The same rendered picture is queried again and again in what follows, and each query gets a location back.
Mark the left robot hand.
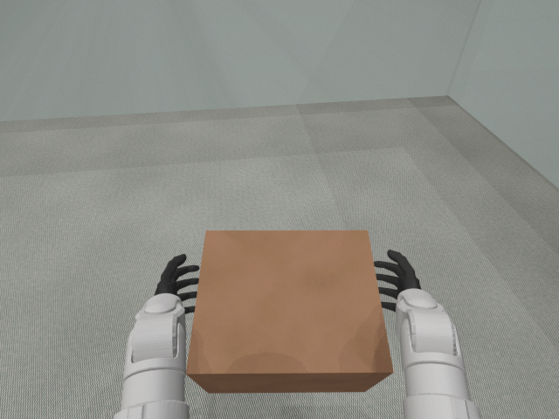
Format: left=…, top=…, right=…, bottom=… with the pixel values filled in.
left=155, top=254, right=199, bottom=314

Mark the robot right forearm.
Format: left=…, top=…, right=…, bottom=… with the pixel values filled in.
left=396, top=288, right=481, bottom=419

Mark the carton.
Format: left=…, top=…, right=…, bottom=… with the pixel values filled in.
left=186, top=230, right=394, bottom=394

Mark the right robot hand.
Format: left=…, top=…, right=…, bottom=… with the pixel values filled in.
left=374, top=250, right=422, bottom=312

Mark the robot left forearm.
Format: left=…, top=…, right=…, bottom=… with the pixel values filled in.
left=114, top=293, right=190, bottom=419

